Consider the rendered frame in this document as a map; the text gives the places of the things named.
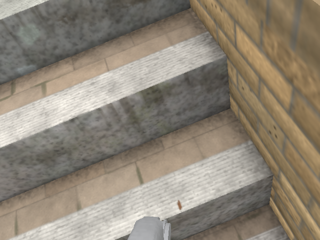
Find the left robot thigh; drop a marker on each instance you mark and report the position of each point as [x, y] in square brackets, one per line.
[151, 228]

